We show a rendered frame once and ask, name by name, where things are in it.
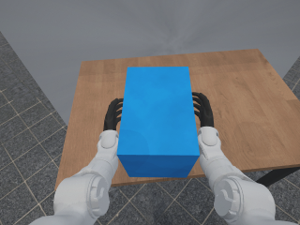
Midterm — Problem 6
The table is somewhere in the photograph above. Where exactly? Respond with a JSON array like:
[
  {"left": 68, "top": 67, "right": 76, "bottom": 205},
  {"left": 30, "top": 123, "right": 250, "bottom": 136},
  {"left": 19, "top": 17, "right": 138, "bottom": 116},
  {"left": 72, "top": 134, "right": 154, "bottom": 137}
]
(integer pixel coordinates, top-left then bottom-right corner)
[{"left": 54, "top": 49, "right": 300, "bottom": 191}]

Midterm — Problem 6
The robot right hand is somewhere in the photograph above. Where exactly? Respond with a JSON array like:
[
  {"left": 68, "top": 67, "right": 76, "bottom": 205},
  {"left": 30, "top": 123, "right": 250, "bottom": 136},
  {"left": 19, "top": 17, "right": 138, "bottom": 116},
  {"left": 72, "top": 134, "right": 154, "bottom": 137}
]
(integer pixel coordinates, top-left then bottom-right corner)
[{"left": 191, "top": 92, "right": 215, "bottom": 128}]

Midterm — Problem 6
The carton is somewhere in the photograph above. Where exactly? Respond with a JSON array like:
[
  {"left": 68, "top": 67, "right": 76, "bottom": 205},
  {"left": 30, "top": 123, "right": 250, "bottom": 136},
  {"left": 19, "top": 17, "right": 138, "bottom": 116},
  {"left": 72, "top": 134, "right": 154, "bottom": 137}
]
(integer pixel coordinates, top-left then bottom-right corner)
[{"left": 116, "top": 67, "right": 200, "bottom": 178}]

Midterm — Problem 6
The robot left upper arm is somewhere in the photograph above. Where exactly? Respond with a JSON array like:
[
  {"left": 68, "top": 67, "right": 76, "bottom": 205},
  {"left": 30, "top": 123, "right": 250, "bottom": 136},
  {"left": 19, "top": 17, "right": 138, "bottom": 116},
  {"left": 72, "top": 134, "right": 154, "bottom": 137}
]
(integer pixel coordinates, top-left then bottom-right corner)
[{"left": 29, "top": 174, "right": 110, "bottom": 225}]

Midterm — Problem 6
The robot right upper arm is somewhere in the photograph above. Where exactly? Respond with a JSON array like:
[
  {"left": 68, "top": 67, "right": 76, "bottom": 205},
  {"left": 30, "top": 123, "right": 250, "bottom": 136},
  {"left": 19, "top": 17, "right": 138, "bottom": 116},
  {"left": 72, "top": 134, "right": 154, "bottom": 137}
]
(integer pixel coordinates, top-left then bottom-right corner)
[{"left": 214, "top": 177, "right": 299, "bottom": 225}]

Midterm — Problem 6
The robot right forearm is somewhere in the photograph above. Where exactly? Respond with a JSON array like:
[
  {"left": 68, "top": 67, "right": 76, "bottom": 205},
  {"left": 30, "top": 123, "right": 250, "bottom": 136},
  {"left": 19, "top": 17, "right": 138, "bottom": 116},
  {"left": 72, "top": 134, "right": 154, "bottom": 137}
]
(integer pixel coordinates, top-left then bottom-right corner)
[{"left": 197, "top": 127, "right": 276, "bottom": 212}]

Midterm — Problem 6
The robot left forearm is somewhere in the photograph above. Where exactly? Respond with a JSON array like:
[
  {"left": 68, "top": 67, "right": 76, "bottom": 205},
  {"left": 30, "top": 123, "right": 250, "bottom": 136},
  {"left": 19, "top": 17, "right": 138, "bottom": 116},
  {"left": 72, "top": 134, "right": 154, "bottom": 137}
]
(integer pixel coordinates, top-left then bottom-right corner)
[{"left": 53, "top": 129, "right": 119, "bottom": 213}]

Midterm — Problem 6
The robot left hand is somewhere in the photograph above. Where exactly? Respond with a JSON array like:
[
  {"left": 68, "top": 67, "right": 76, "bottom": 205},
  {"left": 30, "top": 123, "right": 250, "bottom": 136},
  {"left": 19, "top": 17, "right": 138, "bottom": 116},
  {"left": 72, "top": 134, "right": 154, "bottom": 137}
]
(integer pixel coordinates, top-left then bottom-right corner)
[{"left": 103, "top": 98, "right": 124, "bottom": 131}]

